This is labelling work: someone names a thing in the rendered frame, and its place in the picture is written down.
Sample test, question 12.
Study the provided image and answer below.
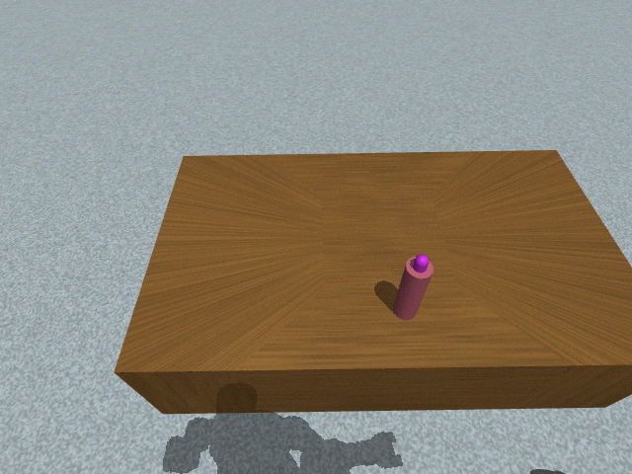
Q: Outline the bottle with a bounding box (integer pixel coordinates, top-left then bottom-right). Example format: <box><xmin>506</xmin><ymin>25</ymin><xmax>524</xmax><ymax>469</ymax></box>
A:
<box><xmin>393</xmin><ymin>254</ymin><xmax>434</xmax><ymax>320</ymax></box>

